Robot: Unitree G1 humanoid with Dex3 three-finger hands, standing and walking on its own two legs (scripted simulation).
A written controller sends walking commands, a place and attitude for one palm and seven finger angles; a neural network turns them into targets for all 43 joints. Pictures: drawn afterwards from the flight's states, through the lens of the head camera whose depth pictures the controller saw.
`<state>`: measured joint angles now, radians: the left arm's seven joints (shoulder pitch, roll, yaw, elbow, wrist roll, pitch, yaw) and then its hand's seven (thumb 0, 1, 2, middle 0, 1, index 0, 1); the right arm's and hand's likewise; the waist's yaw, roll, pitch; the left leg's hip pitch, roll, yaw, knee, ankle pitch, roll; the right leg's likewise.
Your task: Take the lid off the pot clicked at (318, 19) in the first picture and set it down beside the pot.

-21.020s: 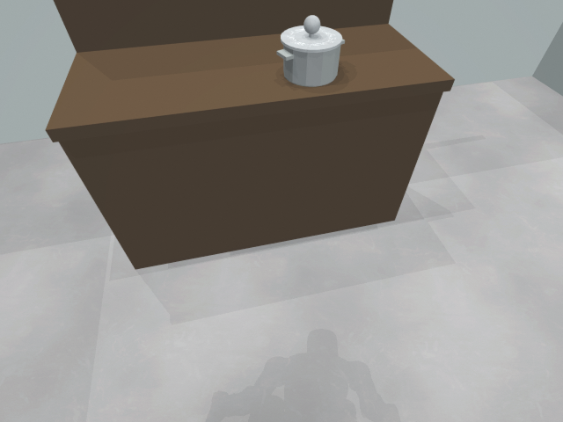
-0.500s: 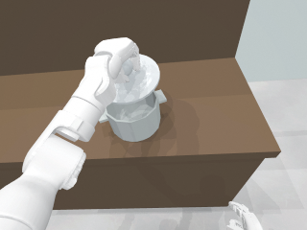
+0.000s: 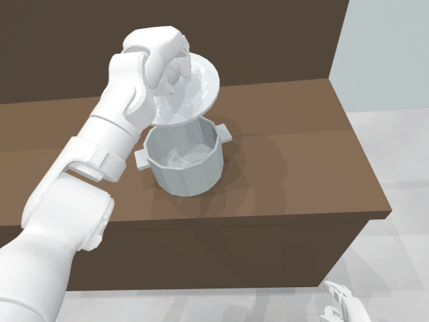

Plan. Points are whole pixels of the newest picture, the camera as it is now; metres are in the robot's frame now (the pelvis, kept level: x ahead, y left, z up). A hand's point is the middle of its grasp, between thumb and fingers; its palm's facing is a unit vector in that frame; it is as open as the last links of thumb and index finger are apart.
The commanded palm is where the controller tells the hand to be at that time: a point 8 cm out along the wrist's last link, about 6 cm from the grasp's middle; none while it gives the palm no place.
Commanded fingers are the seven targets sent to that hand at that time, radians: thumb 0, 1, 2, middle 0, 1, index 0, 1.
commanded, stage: lift the lid straight up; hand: left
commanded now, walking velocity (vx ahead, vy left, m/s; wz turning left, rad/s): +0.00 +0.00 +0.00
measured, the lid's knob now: (166, 71) +0.50 +0.08 +0.23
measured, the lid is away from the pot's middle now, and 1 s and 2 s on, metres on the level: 0.02 0.05 0.17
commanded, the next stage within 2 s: move the lid sideways beside the pot in 0.50 s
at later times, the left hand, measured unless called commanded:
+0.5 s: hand (155, 61) +0.47 +0.09 +0.26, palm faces -0.05 -0.03 -1.00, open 6.7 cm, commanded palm +0.44 +0.10 +0.33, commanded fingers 0.00 0.81 0.78 -0.95 -1.04 -0.96 -1.03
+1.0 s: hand (133, 67) +0.47 +0.12 +0.26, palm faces -0.05 -0.03 -1.00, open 6.7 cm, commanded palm +0.43 +0.15 +0.33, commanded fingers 0.00 0.81 0.78 -0.95 -1.04 -0.96 -1.03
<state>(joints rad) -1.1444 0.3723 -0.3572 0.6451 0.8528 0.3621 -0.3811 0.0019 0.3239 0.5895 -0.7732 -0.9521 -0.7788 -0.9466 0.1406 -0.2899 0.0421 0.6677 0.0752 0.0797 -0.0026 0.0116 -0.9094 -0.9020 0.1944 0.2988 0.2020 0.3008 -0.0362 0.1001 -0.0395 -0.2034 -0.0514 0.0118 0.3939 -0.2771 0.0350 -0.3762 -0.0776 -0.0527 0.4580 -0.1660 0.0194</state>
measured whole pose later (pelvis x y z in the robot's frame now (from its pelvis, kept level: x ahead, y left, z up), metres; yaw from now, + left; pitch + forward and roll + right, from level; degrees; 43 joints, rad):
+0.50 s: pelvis +0.00 +0.00 +0.00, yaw +0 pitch +5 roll +1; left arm -1.20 0.39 -0.35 0.61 0.86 0.39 -0.41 0.00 0.32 0.59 -0.78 -0.95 -0.78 -0.95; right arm 0.11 -0.29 0.05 0.65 0.08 0.11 0.01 0.01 -0.91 -0.90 0.19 0.30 0.20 0.30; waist -0.02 0.10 -0.05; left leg -0.21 -0.05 0.01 0.39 -0.28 0.04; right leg -0.38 -0.08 -0.05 0.45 -0.16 0.02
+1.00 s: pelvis +0.00 +0.00 +0.00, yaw +0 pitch +5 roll +1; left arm -1.09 0.48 -0.28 0.51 0.88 0.37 -0.44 0.00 0.32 0.59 -0.78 -0.96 -0.78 -0.95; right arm 0.14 -0.30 0.05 0.64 0.08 0.11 0.00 0.01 -0.91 -0.90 0.19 0.30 0.20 0.30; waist -0.03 0.11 -0.04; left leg -0.19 -0.05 0.02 0.38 -0.28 0.04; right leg -0.36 -0.07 -0.05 0.43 -0.16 0.02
